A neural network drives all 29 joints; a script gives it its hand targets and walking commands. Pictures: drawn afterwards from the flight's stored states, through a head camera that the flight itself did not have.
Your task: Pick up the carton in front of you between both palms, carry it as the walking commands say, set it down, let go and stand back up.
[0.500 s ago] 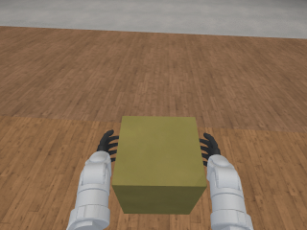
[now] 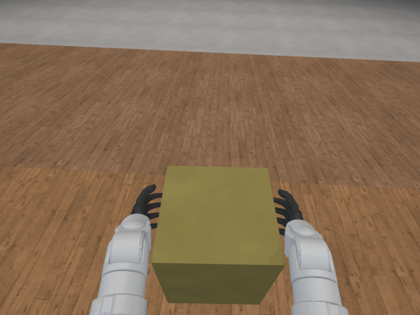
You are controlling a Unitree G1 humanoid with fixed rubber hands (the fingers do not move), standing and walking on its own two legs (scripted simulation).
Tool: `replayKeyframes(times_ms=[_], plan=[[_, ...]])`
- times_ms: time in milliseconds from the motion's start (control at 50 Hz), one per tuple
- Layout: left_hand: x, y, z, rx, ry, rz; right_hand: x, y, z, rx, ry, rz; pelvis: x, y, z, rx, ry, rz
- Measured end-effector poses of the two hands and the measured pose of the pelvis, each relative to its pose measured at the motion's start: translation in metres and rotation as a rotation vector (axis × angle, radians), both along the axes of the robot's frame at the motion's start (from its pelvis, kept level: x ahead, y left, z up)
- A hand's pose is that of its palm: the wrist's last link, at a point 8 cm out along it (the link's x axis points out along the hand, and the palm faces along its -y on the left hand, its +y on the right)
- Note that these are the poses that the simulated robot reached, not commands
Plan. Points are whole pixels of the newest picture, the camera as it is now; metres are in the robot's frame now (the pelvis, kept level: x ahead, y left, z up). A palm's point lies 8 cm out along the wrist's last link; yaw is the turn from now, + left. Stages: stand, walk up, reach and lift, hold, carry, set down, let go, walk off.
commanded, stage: reach and lift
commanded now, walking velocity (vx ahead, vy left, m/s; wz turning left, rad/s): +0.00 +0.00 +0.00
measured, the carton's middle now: (215, 238) +0.30 +0.00 -0.04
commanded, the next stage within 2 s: hold in 0.02 s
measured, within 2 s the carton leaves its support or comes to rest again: neither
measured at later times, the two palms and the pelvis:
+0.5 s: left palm (138, 222) +0.27 +0.15 +0.05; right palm (296, 228) +0.27 -0.15 +0.05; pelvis -0.02 +0.00 +0.00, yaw +0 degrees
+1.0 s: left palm (138, 221) +0.28 +0.15 +0.05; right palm (295, 225) +0.28 -0.15 +0.05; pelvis +0.00 +0.00 +0.00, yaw +0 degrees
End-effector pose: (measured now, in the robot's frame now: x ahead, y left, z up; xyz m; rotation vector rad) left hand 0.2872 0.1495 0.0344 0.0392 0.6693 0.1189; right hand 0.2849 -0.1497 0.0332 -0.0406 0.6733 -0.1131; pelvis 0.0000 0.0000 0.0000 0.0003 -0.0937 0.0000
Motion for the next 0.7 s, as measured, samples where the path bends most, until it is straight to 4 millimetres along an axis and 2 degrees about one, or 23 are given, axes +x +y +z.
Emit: replayKeyframes(times_ms=[220,460,700], plan=[[-0.009,0.001,0.017,-0.006,-0.033,0.006,-0.008,0.001,0.017,0.006,-0.033,-0.003,-0.005,0.000,0.000,0.000,-0.027,-0.002],[-0.013,0.000,0.014,-0.017,-0.014,0.018,-0.012,0.000,0.014,0.023,-0.013,-0.012,-0.017,-0.001,-0.002,0.001,-0.044,0.000],[-0.009,0.000,0.015,-0.015,-0.017,0.019,-0.007,-0.001,0.015,0.020,-0.017,-0.007,-0.013,-0.003,-0.001,0.000,-0.040,0.001]])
